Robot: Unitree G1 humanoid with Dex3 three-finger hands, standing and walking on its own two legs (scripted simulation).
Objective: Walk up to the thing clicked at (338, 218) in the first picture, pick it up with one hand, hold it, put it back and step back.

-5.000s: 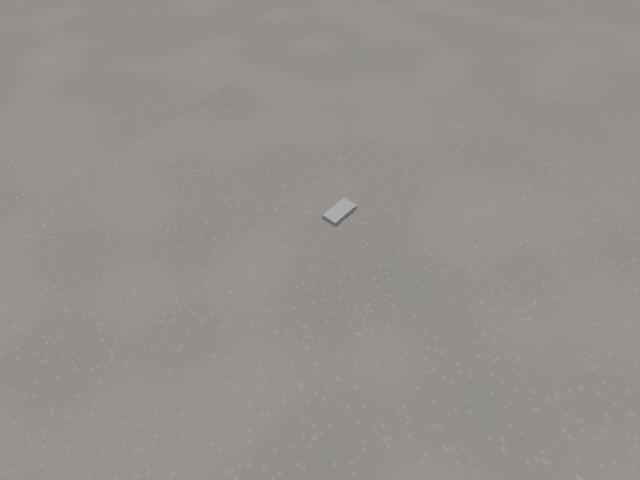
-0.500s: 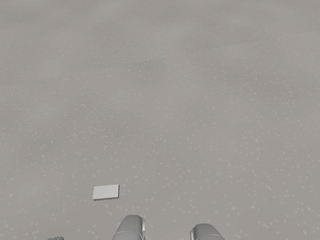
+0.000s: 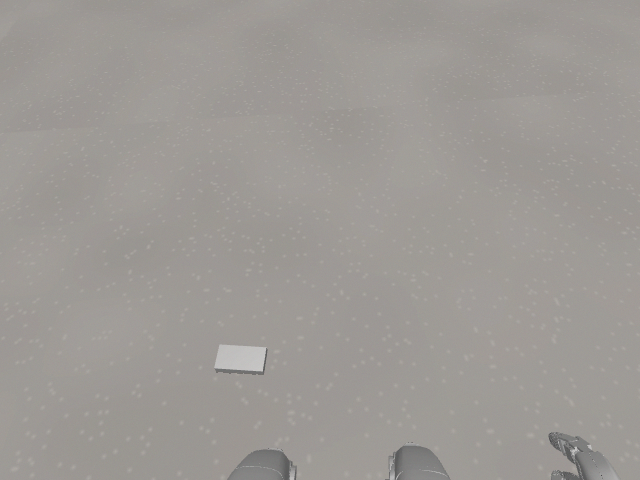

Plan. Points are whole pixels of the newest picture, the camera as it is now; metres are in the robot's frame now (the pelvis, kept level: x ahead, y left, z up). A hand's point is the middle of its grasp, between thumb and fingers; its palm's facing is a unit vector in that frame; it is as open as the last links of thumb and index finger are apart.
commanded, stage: walk up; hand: left
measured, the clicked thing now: (241, 359) +0.48 +0.30 -0.72
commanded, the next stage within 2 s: stand in 1.26 s
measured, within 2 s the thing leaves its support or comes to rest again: neither
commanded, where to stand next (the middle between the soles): +0.11 +0.00 m, yaw -1 degrees
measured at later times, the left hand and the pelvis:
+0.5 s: hand out of the picture +0.09 +0.27 -0.12, palm faces -0.01 -0.94 -0.35, open 7.4 cm; pelvis +0.01 +0.01 +0.03, yaw +1 degrees
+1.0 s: hand out of the picture +0.09 +0.26 -0.11, palm faces -0.01 -0.95 -0.32, open 7.4 cm; pelvis +0.01 +0.01 +0.05, yaw +0 degrees
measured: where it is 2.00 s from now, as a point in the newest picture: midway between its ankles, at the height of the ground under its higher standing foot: outside the picture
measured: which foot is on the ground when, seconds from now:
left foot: down 0.00-1.00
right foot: down 0.00-1.00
